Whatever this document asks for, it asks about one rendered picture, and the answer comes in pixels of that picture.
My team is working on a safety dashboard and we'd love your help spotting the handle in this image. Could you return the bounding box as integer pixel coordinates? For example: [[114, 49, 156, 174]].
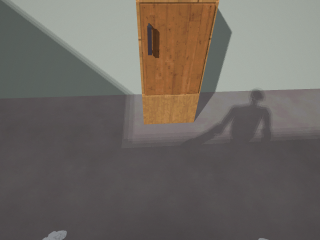
[[147, 23, 152, 56]]

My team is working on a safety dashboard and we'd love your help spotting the robot left hand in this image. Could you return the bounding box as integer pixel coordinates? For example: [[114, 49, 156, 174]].
[[43, 230, 67, 240]]

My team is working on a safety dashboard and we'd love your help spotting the cupboard door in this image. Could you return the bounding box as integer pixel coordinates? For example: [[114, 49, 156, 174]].
[[140, 3, 216, 95]]

